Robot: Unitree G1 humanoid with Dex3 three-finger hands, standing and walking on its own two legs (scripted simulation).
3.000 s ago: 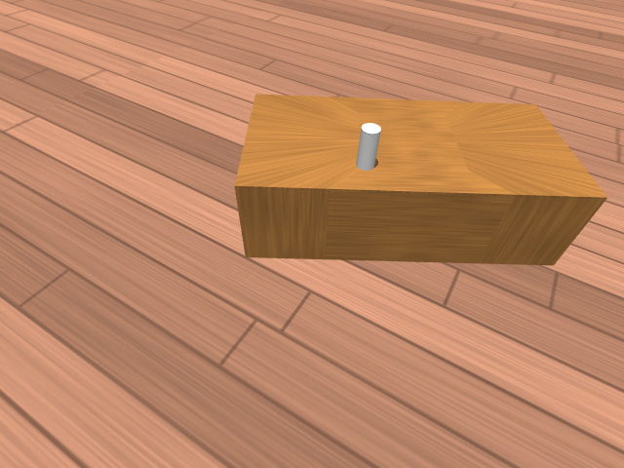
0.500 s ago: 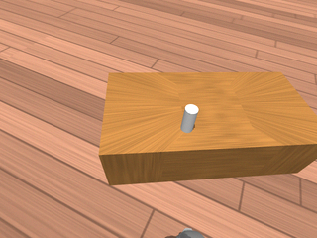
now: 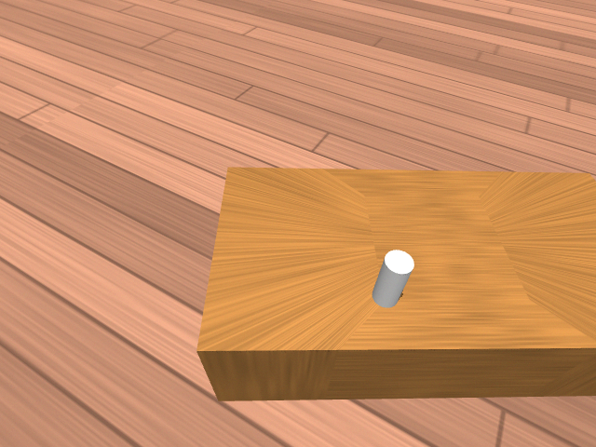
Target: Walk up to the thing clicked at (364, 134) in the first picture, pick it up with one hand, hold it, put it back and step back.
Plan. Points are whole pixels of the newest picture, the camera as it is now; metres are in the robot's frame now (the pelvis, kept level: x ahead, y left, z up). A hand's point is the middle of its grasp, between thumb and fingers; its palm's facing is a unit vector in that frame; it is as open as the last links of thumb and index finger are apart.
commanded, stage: walk up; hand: right
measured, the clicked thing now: (391, 280) +0.56 -0.22 -0.29
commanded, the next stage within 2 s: stand in 1.52 s
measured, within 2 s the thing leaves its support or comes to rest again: neither
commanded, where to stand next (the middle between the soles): +0.11 -0.02 m, yaw -1 degrees
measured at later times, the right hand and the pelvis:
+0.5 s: hand out of the picture +0.14 -0.26 -0.15, palm faces -0.01 +0.95 -0.32, open 7.4 cm; pelvis +0.06 -0.01 +0.01, yaw -2 degrees
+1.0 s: hand out of the picture +0.15 -0.27 -0.13, palm faces +0.00 +0.93 -0.36, open 7.4 cm; pelvis +0.07 +0.00 +0.03, yaw -2 degrees
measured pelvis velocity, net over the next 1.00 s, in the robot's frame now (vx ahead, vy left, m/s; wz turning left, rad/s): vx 0.07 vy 0.00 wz -0.04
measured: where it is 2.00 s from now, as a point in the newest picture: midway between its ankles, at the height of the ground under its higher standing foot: outside the picture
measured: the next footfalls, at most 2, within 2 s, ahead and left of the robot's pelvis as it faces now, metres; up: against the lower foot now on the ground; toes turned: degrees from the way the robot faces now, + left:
right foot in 0.28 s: +0.13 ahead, -0.14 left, +0.00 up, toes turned -4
